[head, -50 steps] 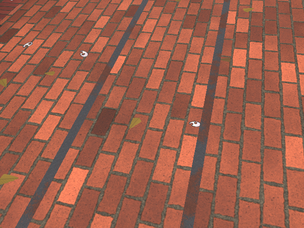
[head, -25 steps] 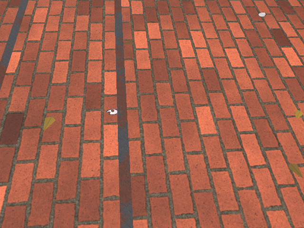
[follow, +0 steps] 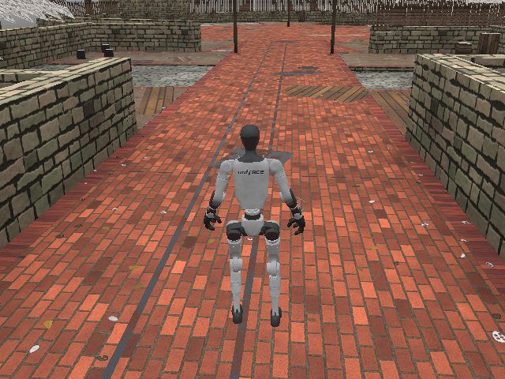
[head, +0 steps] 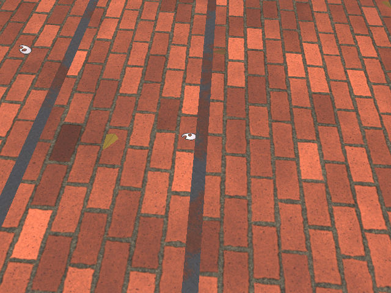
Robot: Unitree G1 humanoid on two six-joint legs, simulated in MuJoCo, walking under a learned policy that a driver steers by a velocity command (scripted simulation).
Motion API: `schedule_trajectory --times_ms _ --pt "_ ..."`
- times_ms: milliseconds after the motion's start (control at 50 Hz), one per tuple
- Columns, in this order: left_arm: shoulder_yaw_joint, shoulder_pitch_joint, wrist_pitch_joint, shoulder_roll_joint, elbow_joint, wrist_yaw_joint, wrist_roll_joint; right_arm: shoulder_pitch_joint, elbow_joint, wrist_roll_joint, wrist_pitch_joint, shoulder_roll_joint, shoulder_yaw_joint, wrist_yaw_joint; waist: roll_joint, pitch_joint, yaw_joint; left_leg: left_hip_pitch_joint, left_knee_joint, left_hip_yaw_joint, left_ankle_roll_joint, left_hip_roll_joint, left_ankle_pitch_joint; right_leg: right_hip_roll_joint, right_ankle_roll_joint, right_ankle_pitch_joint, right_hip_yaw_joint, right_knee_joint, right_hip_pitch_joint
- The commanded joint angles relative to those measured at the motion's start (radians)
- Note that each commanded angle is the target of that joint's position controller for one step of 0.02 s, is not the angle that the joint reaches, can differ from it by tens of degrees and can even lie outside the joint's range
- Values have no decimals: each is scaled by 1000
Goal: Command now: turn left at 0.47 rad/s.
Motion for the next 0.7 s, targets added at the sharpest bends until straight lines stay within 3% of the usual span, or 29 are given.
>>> schedule_trajectory --times_ms 20,40,60,80,100,120,140,160,200,240,320,380,480,520,580,600,620,640,660,680,700 --pt "41 -12 -9 147 -35 -2 -17 89 -50 -7 -3 -89 -32 7 -79 -132 -28 183 -248 24 54 -46 216 -177 -130 256 72 41 -15" --pt "28 42 -10 98 -27 -8 13 100 -64 -8 -7 -178 -57 -8 150 -116 -5 296 -346 -203 119 89 492 -84 -32 -10 -33 272 -189" --pt "8 -42 -10 59 -97 -3 43 96 -107 -31 -24 -285 -70 -11 344 -106 -19 300 -410 -609 338 350 721 82 38 -427 13 515 -422" --pt "22 -94 -12 105 -107 8 18 120 -110 -62 -51 -255 -60 -2 211 -166 -70 273 -445 -642 417 375 586 75 27 -440 152 670 -426" --pt "32 -90 -11 130 -102 10 -1 76 -110 -55 -70 -223 -50 -3 166 -122 -39 251 -448 -555 371 322 476 52 7 -353 174 699 -442" --pt "41 -68 -10 141 -80 16 2 25 -114 -32 -76 -195 -46 -11 118 -91 -14 239 -441 -482 307 264 380 31 0 -258 178 671 -450" --pt "46 -65 -9 151 -69 22 9 -13 -123 -15 -74 -165 -34 -20 108 -76 -6 230 -436 -443 267 232 372 20 4 -187 184 634 -448" --pt "47 -52 -10 146 -62 20 13 -24 -129 -12 -70 -150 -26 -30 118 -86 3 210 -436 -406 253 200 413 30 13 -131 180 632 -406" --pt "45 -15 -24 125 -56 2 8 28 -126 -9 -66 -139 -23 -42 122 -141 0 251 -479 -401 256 163 161 42 21 -34 167 582 -389" --pt "41 -54 -39 116 -66 -11 0 57 -126 -8 -71 -137 -22 -48 137 -100 -23 275 -537 -451 262 162 -68 47 24 13 165 461 -430" --pt "31 -102 -80 98 -75 -31 -1 86 -119 -11 -81 -159 -28 -53 142 -64 -47 298 -545 -464 264 162 -49 56 37 66 170 224 -411" --pt "18 -93 -104 82 -61 -49 -4 100 -107 -15 -90 -151 -21 -44 153 -65 -67 256 -539 -424 260 161 -13 46 35 101 135 116 -322" --pt "4 -123 -123 97 -79 -65 -23 133 -83 -16 -103 -164 -17 -22 143 -11 -95 228 -547 -424 265 201 -48 34 -27 80 99 48 -280" --pt "-1 -104 -130 101 -79 -72 -26 137 -76 -14 -104 -162 -16 -16 133 -4 -80 235 -535 -402 259 211 -12 37 -61 75 85 20 -247" --pt "6 41 -128 117 -34 -71 -22 118 -75 -17 -104 -141 -9 -14 106 -53 10 172 -415 -304 212 167 184 79 -108 101 58 -38 -19" --pt "21 154 -128 155 -10 -65 -26 98 -84 -26 -108 -108 3 -17 57 -112 66 111 -242 -222 171 113 316 37 -144 91 137 -59 128" --pt "49 263 -130 271 3 -65 -18 84 -143 -34 -125 -61 20 -21 -171 -193 80 -117 102 -75 84 -28 270 -149 -269 -4 496 -150 339" --pt "51 328 -130 265 17 -78 -20 66 -165 -32 -147 -82 16 -26 -259 -194 105 -361 318 -110 41 -89 -125 -259 -358 -144 812 -274 454" --pt "30 294 -132 199 11 -81 -19 37 -167 -4 -162 -133 3 -17 -166 -106 90 -480 405 -156 55 -36 -108 -268 -345 -204 785 -284 429" --pt "21 258 -129 168 -7 -79 -9 15 -163 2 -173 -131 3 -9 -116 -58 81 -499 415 -150 65 0 -30 -225 -325 -142 685 -284 383" --pt "16 239 -123 152 -18 -76 -5 -7 -166 -13 -181 -120 5 -4 -69 -38 75 -499 378 -138 64 21 33 -190 -312 -49 612 -290 344"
